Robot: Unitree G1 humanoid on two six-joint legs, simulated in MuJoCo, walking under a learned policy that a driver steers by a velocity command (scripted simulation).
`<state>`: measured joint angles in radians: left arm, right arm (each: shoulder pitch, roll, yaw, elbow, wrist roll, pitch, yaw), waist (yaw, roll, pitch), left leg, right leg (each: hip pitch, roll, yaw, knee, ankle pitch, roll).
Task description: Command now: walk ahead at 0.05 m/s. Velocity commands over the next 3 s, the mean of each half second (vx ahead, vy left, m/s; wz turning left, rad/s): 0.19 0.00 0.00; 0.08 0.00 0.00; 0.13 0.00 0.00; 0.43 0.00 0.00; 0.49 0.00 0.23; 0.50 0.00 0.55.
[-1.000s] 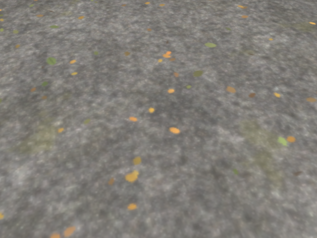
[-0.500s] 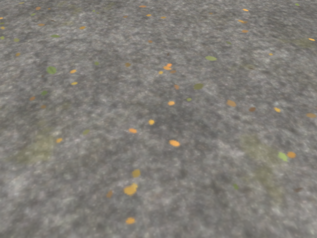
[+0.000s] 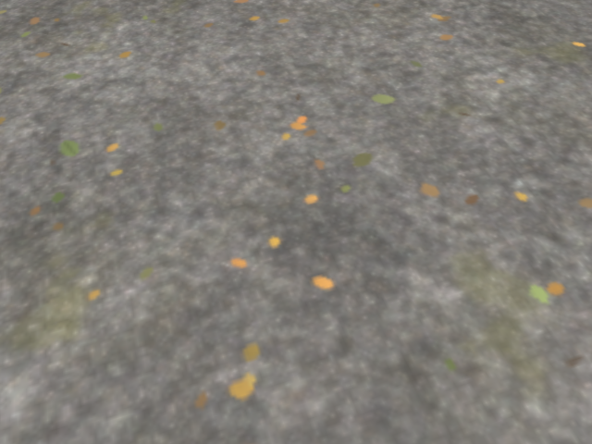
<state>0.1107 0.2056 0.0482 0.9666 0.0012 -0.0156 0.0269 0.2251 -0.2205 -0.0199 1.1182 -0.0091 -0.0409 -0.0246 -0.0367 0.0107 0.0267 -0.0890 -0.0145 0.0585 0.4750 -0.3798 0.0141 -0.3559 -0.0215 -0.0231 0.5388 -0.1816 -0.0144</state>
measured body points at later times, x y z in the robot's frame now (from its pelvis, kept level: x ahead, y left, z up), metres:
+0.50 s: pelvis +0.08 +0.00 +0.00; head +0.10 +0.01 +0.45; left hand +0.23 +0.25 -0.13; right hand -0.02 -0.24 -0.14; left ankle -0.08 +0.10 -0.73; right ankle +0.15 -0.11 -0.68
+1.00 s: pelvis +0.15 -0.02 +0.00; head +0.15 -0.01 +0.45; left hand +0.24 +0.23 -0.14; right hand +0.19 -0.28 -0.14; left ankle +0.15 +0.11 -0.73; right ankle +0.22 -0.10 -0.73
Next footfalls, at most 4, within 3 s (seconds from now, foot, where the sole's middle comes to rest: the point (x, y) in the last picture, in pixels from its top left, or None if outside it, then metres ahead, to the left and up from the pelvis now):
0.62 right None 0.27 -0.11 -0.77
0.92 left None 0.19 0.11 -0.77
2.00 left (268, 371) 0.68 0.09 -0.77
2.52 right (351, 273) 0.95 -0.13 -0.77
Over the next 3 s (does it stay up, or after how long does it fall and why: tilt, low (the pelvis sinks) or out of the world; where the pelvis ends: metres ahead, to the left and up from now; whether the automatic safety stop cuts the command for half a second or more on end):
stays up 1.01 0.03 0.00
